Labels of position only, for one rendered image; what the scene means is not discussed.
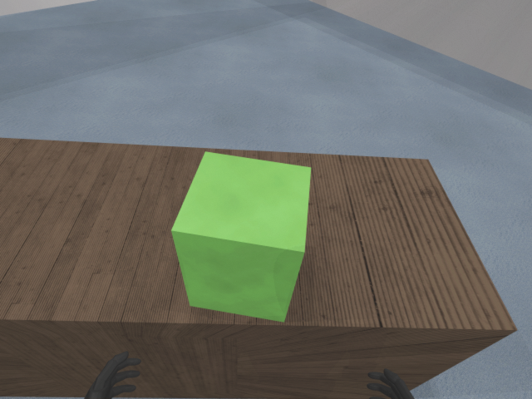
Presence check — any carton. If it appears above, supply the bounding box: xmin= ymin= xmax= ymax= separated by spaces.
xmin=171 ymin=152 xmax=311 ymax=322

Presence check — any left robot hand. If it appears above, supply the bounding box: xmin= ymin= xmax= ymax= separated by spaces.
xmin=84 ymin=351 xmax=141 ymax=399

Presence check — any right robot hand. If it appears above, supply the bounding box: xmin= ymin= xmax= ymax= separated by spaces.
xmin=367 ymin=368 xmax=415 ymax=399

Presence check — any pedestal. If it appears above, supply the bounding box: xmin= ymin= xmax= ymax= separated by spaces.
xmin=0 ymin=138 xmax=517 ymax=399

